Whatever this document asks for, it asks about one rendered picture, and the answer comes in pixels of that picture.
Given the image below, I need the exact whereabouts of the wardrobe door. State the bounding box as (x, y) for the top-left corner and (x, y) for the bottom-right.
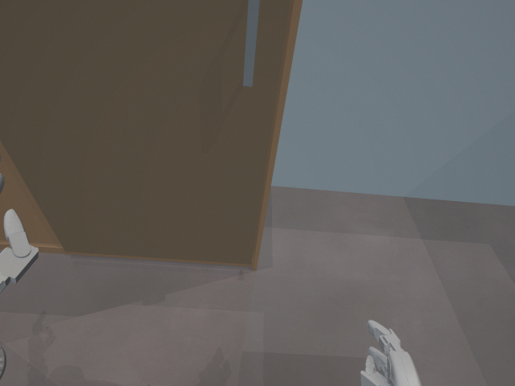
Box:
(0, 0), (290, 265)
(0, 141), (61, 244)

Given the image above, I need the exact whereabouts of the robot right hand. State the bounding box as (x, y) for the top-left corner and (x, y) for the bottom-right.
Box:
(360, 320), (422, 386)

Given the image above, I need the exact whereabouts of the robot left hand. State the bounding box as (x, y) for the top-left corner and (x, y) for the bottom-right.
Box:
(0, 155), (39, 293)

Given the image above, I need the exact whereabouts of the handle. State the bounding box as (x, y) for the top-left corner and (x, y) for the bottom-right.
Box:
(243, 0), (260, 87)

